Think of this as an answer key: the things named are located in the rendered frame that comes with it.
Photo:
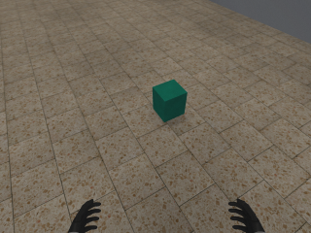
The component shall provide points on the right robot hand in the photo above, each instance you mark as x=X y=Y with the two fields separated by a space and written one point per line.
x=249 y=218

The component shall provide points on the carton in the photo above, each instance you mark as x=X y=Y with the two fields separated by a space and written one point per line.
x=169 y=100

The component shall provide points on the left robot hand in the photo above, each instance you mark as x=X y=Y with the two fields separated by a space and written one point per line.
x=81 y=219

